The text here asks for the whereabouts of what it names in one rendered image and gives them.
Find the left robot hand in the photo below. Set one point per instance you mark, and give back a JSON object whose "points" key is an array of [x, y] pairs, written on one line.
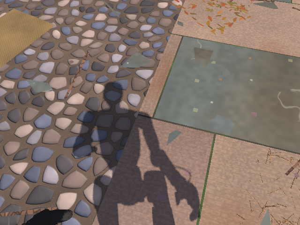
{"points": [[50, 217]]}

